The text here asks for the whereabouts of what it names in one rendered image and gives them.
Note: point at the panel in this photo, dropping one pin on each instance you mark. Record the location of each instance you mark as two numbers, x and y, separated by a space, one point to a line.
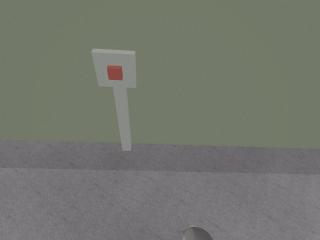
102 58

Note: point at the robot right thigh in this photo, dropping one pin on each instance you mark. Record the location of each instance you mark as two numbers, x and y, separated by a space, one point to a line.
195 233

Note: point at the button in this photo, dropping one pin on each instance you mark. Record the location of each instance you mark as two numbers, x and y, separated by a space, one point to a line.
115 72

